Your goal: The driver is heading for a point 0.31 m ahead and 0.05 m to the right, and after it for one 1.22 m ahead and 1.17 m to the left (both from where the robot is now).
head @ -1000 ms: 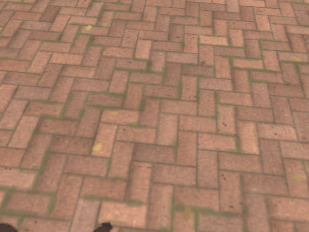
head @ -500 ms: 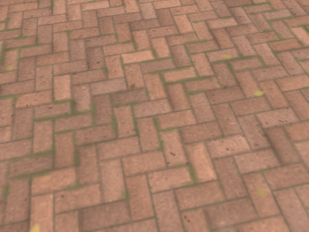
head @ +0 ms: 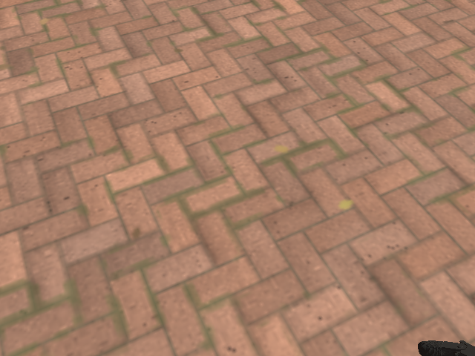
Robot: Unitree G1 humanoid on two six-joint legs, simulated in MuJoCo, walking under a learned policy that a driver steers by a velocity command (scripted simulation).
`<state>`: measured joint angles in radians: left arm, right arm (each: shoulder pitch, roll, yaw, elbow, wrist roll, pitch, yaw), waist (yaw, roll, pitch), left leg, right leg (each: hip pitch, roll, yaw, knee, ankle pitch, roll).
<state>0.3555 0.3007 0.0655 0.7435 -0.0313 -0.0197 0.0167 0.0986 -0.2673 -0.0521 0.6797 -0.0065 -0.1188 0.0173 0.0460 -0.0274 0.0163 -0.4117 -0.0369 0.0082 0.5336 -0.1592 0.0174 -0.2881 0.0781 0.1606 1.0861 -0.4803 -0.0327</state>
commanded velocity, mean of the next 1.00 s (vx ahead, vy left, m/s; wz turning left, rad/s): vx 0.20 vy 0.00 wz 0.13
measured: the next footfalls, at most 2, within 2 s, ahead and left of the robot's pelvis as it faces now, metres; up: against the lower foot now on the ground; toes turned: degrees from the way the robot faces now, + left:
right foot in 0.38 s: +0.33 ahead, -0.17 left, +0.00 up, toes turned -7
left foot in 0.78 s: +0.28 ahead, +0.08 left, +0.00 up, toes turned +10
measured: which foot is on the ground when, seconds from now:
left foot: down 0.00-0.38, up 0.40-0.76, down 0.78-1.00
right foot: up 0.00-0.36, down 0.38-0.78, up 0.80-1.00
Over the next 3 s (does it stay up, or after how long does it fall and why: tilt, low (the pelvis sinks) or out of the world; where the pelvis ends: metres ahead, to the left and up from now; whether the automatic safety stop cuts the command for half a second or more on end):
stays up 0.35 0.09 0.01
